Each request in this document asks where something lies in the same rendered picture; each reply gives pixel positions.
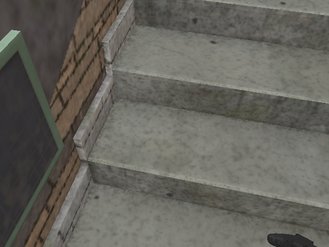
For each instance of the robot right hand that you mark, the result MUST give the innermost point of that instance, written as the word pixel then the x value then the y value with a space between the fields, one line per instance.
pixel 287 240

